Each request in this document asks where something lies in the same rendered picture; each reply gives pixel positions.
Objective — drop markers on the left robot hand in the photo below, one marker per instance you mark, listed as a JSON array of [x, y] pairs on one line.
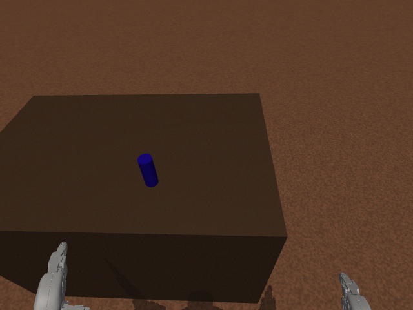
[[51, 291]]

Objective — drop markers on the right robot hand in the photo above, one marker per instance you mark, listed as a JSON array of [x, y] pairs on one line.
[[351, 299]]

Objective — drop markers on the can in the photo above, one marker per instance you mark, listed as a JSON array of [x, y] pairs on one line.
[[148, 170]]

